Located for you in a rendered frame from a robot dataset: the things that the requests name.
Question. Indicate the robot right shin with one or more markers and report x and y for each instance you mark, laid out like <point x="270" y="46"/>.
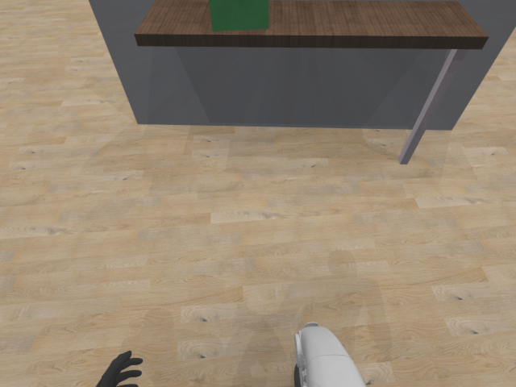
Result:
<point x="303" y="373"/>

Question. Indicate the robot right thigh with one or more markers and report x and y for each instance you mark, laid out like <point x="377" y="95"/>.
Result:
<point x="326" y="361"/>

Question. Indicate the table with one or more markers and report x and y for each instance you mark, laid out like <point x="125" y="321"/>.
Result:
<point x="331" y="24"/>

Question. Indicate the carton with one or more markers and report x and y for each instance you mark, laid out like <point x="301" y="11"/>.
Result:
<point x="235" y="15"/>

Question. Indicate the left robot hand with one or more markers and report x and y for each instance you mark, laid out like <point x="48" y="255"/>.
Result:
<point x="113" y="374"/>

